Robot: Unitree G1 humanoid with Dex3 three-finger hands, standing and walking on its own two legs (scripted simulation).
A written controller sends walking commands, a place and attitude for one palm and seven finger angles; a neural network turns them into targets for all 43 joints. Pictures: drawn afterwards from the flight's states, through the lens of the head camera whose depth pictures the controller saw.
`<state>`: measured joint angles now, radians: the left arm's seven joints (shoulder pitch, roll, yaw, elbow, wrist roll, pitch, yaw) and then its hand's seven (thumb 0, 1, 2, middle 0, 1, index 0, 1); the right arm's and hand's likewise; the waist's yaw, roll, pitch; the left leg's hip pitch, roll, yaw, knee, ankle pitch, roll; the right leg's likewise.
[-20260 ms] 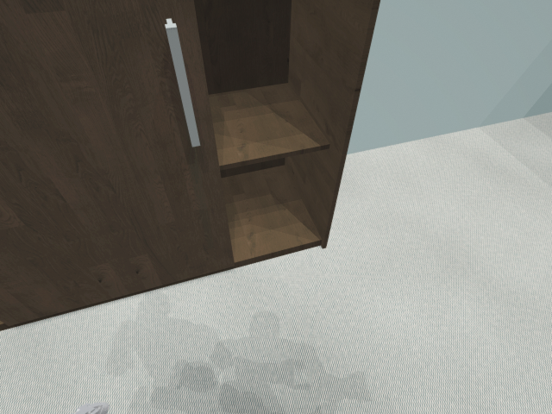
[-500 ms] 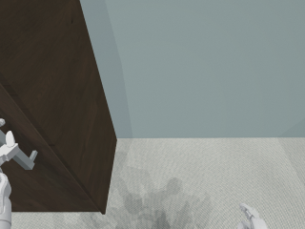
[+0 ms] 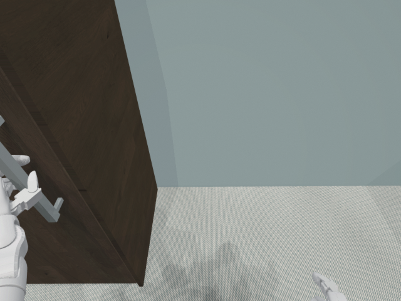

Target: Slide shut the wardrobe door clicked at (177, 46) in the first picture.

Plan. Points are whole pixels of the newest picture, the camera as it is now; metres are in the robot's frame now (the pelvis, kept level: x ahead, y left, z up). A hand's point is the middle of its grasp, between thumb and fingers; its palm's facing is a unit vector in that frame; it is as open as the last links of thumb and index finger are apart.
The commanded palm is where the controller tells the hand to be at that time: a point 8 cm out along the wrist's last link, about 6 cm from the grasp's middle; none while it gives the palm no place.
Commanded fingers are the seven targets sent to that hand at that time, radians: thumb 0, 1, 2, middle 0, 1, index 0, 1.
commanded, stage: stop walking and hold the door there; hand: left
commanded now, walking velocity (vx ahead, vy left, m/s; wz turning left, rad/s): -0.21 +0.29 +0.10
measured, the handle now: (29, 176) +0.32 +0.38 +0.09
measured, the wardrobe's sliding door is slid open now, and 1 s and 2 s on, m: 0.00 0.00 0.00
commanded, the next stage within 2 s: loosen the grip on the handle in 1.32 s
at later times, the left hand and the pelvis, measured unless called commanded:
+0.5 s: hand (31, 192) +0.28 +0.35 +0.09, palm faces +0.44 -0.86 -0.26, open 5.9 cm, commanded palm +0.24 +0.37 +0.10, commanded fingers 0.00 0.90 0.90 -0.45 -1.40 -0.45 -1.40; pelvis -0.04 +0.08 -0.01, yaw +2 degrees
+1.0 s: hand (30, 194) +0.27 +0.35 +0.10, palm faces +0.27 -0.95 -0.11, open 5.9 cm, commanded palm +0.24 +0.35 +0.10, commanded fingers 0.00 0.90 0.90 -0.45 -1.40 -0.45 -1.40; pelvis -0.04 +0.17 -0.01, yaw +4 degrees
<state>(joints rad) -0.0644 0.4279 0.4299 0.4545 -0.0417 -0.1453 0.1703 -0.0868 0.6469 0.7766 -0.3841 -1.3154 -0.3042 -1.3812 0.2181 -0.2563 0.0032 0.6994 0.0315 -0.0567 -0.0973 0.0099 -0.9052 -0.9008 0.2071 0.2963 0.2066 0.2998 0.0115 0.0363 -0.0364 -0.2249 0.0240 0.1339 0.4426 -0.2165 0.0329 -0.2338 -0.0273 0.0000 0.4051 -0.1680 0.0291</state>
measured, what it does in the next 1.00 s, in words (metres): steps to the left: right foot, then left foot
